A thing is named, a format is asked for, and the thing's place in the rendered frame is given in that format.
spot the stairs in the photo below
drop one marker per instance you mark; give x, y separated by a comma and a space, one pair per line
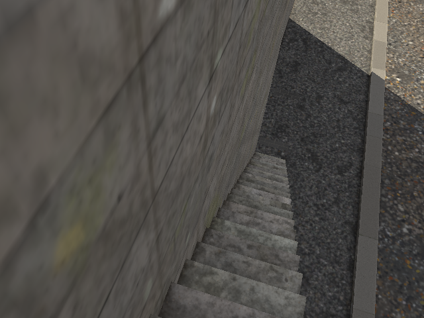
246, 264

